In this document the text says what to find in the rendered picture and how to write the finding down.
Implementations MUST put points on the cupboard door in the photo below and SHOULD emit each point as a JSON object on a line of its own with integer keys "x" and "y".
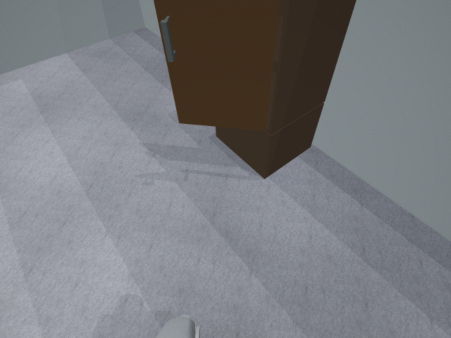
{"x": 221, "y": 75}

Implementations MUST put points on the robot left thigh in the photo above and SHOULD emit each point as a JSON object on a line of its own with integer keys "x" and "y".
{"x": 180, "y": 328}

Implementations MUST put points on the handle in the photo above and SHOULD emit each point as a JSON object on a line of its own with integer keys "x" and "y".
{"x": 167, "y": 39}

